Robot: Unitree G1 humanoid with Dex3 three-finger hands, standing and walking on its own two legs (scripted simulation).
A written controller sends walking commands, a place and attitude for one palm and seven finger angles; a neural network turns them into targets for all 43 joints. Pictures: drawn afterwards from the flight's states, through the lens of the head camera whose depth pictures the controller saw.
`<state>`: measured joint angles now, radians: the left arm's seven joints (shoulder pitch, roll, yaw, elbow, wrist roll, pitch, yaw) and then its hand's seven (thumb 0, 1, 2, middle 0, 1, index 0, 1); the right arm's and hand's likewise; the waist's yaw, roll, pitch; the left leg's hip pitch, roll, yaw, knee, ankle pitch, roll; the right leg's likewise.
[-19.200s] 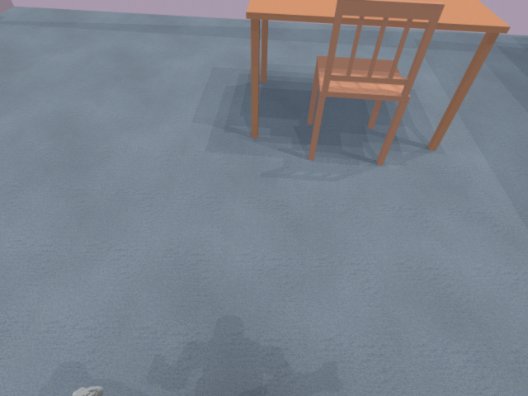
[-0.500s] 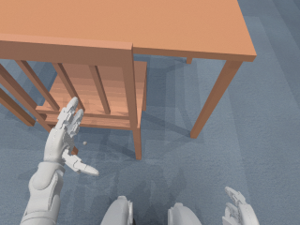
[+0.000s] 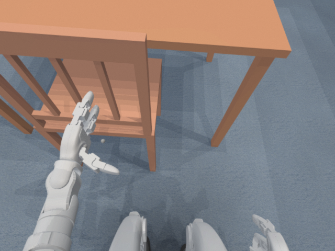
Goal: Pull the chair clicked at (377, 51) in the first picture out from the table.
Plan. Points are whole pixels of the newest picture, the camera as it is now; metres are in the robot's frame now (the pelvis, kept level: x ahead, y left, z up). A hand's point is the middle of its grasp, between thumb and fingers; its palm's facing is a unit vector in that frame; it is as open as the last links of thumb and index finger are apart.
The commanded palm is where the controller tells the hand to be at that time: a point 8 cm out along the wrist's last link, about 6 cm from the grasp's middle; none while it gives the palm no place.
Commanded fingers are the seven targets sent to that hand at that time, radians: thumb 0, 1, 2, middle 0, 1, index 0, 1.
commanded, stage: aim the fingers beside a spindle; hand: left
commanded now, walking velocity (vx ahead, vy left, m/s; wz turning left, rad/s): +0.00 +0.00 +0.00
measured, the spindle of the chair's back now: (73, 91) +0.52 +0.27 +0.00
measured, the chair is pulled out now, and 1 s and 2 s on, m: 0.00 0.00 0.00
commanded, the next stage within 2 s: push the fingers through the gap in 0.62 s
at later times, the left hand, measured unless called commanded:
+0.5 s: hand (102, 142) +0.36 +0.16 +0.02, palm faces -0.07 -1.00 -0.02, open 16.9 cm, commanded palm +0.34 +0.21 +0.02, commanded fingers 0.00 -0.50 0.30 -0.06 -0.08 -0.06 -0.08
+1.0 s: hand (106, 135) +0.37 +0.15 +0.02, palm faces -0.08 -1.00 -0.02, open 16.9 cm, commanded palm +0.37 +0.21 +0.02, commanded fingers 0.00 -0.50 0.30 -0.06 -0.08 -0.06 -0.08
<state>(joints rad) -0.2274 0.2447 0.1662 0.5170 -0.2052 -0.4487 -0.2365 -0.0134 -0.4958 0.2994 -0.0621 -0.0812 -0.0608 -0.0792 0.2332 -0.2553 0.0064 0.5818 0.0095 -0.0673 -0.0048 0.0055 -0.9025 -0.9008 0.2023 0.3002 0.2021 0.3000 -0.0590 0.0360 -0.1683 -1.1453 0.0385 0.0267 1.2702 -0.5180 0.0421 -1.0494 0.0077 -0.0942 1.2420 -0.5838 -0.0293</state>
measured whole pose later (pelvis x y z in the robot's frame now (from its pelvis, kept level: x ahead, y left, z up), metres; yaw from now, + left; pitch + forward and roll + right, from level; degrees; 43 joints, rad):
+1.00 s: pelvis +0.00 +0.00 +0.00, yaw +0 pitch +23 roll -3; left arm -0.30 0.24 0.15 0.58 -0.18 -0.46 -0.20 -0.01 -0.50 0.30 -0.06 -0.08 -0.06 -0.08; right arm 0.22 -0.25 0.01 0.59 0.01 -0.02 0.00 0.00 -0.90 -0.90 0.20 0.30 0.20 0.30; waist -0.07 0.04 -0.17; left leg -1.17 0.04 0.02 1.29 -0.52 0.05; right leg -1.07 0.01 -0.09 1.25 -0.58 -0.03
